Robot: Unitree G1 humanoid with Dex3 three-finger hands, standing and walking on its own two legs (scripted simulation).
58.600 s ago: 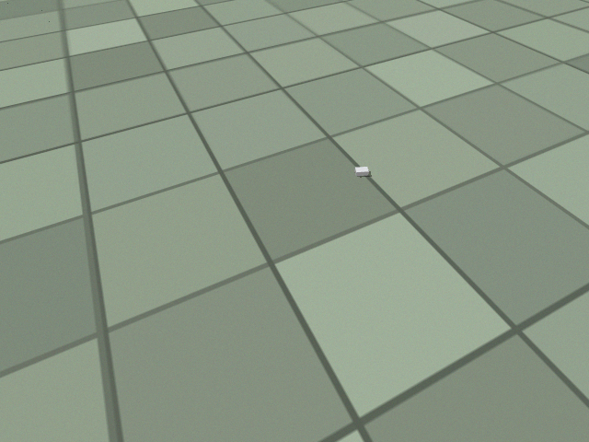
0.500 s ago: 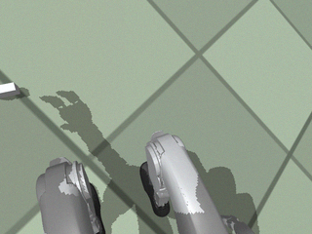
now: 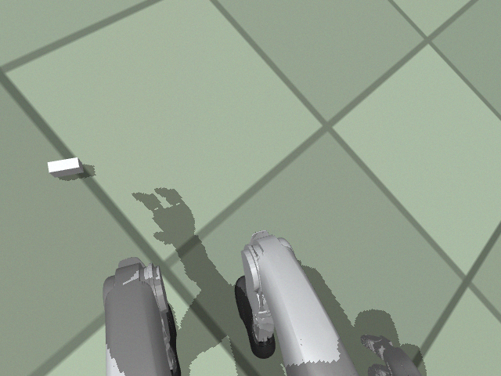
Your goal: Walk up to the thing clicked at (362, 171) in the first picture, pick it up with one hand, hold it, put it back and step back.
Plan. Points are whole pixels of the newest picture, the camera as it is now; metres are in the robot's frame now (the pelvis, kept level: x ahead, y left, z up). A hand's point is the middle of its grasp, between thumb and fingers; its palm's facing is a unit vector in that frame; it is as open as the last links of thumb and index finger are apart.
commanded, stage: go down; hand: left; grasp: from above
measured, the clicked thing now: (66, 167) +0.58 +0.30 -0.44
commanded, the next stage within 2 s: none
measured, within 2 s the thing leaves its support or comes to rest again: neither
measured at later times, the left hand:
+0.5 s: hand out of the picture +0.53 +0.35 +0.00, palm faces -0.43 -0.07 -0.90, open 11.7 cm
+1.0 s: hand out of the picture +0.53 +0.36 +0.02, palm faces -0.43 -0.06 -0.90, open 11.6 cm
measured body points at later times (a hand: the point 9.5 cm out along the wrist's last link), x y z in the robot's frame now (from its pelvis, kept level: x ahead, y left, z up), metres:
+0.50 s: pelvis +0.01 +0.00 +0.04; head +0.23 +0.06 +0.43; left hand +0.55 +0.35 +0.05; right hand +0.04 -0.26 -0.07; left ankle +0.09 +0.11 -0.42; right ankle +0.11 -0.13 -0.42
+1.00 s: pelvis +0.01 +0.00 +0.06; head +0.23 +0.07 +0.45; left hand +0.54 +0.36 +0.07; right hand +0.06 -0.25 -0.04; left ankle +0.09 +0.11 -0.42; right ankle +0.11 -0.13 -0.42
